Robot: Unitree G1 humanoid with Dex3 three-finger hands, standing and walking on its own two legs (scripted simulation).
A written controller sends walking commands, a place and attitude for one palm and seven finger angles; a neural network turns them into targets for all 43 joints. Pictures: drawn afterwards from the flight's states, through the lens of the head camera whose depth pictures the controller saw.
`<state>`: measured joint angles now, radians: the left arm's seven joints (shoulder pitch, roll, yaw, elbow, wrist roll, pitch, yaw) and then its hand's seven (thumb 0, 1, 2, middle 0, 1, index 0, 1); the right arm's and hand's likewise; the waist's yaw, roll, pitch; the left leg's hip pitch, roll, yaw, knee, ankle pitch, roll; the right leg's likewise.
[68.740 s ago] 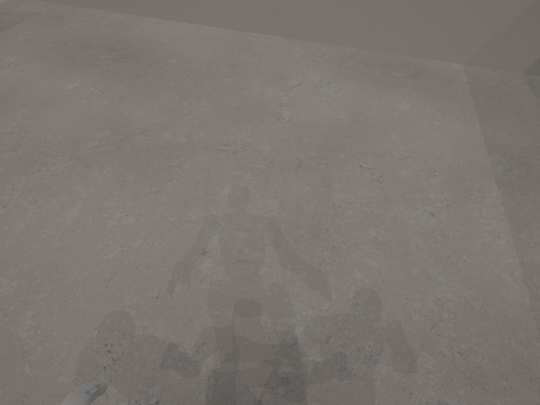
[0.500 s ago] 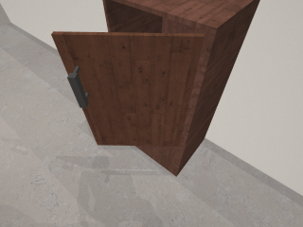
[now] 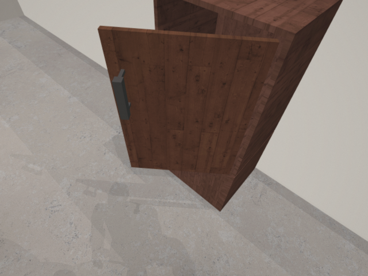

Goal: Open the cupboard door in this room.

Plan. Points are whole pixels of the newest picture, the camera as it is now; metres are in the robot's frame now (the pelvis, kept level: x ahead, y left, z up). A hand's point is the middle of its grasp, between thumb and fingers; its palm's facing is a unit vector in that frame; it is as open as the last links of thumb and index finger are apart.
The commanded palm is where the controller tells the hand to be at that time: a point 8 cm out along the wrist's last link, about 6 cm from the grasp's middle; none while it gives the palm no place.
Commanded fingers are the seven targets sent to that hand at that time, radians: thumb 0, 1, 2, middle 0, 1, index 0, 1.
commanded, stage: come to a stop and stand still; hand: left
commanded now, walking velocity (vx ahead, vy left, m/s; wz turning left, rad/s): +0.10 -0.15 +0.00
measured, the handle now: (123, 94) +0.56 +0.21 +0.07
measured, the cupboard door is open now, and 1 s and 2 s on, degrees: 38 38 38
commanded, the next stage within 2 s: look again from close up in 1.52 s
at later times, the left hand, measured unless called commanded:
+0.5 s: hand out of the picture +0.07 +0.13 -0.18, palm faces +0.03 -0.97 -0.23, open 7.3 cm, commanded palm none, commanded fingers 0.00 0.90 0.90 -0.20 -0.30 -0.20 -0.30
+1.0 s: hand out of the picture +0.00 +0.20 -0.17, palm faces +0.03 -0.97 -0.26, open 7.4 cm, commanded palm none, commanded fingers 0.00 0.90 0.90 -0.20 -0.30 -0.20 -0.30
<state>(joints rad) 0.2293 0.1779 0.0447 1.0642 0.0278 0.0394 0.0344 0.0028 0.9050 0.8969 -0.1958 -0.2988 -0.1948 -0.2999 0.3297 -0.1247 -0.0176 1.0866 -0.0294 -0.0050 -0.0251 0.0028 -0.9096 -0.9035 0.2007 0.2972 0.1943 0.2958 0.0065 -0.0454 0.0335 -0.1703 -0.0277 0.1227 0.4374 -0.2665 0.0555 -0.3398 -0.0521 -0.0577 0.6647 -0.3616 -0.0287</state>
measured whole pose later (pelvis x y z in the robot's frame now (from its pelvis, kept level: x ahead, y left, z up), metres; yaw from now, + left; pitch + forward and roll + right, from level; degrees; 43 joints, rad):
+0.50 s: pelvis +0.02 -0.05 -0.01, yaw +0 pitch +0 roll +0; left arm 0.27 0.16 0.02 1.02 0.02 -0.02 0.05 0.00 0.93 0.90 -0.20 -0.30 -0.20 -0.30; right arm 0.29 -0.17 -0.04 1.07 -0.02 0.00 -0.04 0.01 -0.91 -0.90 0.20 0.30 0.20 0.30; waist -0.03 0.01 0.01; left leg -0.20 0.06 0.08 0.58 -0.36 -0.01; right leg -0.22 0.02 -0.09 0.57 -0.34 -0.05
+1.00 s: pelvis -0.03 -0.01 +0.00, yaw +0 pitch -3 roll -1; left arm 0.28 0.26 0.01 1.06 0.02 -0.01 0.03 0.00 0.90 0.90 -0.20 -0.30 -0.20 -0.30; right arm 0.20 -0.22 -0.01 1.08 -0.02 0.00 0.00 0.00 -0.91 -0.90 0.20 0.30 0.20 0.30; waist 0.02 -0.02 0.00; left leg -0.16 0.01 0.07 0.43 -0.22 0.02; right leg -0.17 -0.01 -0.07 0.40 -0.17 -0.01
